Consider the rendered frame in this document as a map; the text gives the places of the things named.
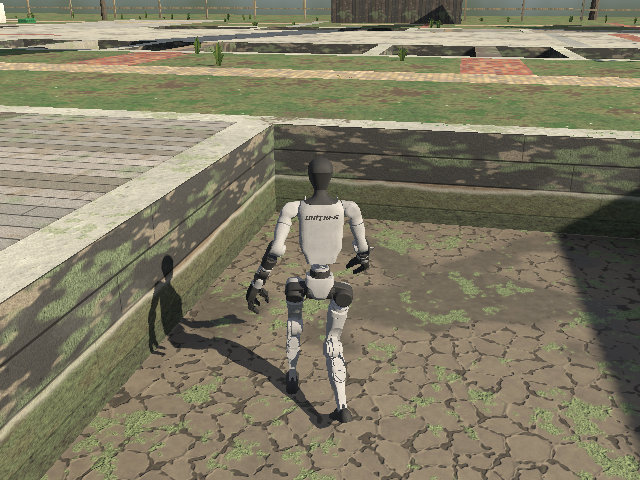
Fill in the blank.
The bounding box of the humanoid robot head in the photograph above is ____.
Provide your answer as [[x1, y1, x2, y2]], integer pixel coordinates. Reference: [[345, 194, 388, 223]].
[[304, 157, 338, 205]]

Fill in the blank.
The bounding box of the humanoid robot torso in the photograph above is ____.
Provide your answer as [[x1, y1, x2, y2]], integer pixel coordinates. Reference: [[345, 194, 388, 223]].
[[297, 196, 344, 300]]

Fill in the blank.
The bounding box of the robot right forearm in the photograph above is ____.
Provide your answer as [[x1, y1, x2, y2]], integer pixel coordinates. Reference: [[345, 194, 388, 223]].
[[356, 238, 370, 264]]

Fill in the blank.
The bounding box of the right robot hand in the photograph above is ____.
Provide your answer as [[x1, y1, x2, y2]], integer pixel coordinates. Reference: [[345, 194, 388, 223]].
[[346, 256, 370, 274]]

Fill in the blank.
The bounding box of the robot left forearm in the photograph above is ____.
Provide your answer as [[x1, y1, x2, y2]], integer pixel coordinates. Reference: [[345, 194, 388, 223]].
[[251, 241, 277, 289]]

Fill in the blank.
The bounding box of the left robot hand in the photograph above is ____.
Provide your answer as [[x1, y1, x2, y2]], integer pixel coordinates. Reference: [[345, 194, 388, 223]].
[[246, 284, 269, 314]]

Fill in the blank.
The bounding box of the robot left upper arm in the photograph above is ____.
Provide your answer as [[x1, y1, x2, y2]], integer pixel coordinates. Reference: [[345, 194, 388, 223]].
[[269, 201, 300, 257]]

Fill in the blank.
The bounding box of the robot right upper arm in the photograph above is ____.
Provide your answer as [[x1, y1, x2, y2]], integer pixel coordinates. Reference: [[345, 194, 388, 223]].
[[341, 200, 368, 253]]

